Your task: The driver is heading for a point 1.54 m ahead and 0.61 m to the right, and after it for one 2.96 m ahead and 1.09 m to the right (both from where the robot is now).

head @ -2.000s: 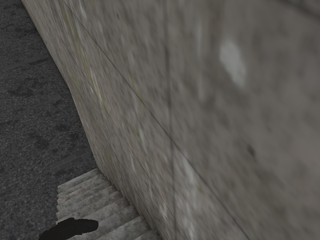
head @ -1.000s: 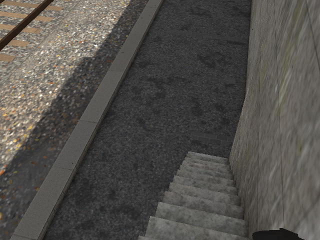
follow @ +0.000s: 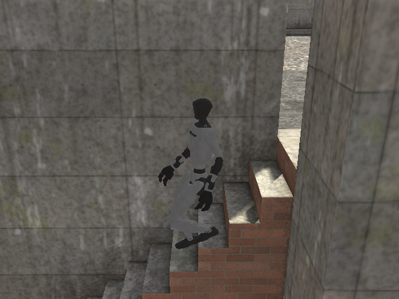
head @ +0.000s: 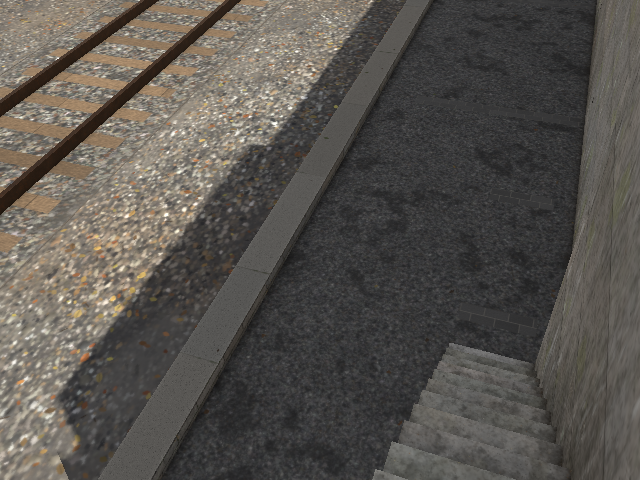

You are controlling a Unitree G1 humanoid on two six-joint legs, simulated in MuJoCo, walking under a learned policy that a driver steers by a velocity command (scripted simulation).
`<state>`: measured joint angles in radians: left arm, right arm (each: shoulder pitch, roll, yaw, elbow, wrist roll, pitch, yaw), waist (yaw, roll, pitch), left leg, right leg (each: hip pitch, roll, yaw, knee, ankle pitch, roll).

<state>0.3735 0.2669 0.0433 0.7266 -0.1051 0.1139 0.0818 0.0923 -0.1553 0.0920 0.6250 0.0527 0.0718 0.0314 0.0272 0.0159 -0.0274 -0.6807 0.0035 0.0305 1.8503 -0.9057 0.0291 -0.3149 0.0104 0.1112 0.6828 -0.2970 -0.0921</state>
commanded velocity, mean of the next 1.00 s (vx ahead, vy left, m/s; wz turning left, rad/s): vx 0.50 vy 0.00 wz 0.00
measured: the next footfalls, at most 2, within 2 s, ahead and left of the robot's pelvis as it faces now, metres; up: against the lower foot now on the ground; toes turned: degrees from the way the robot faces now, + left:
right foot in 0.36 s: +0.06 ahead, -0.16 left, -0.22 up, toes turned +9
left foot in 0.96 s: +0.37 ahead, +0.02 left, -0.43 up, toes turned -4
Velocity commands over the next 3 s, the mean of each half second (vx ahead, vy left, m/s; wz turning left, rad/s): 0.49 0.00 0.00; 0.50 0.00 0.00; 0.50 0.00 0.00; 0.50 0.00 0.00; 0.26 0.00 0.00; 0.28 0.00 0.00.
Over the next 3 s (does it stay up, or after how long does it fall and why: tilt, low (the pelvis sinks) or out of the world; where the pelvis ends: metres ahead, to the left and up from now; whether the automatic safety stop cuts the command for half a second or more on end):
stays up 0.87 -0.44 -0.73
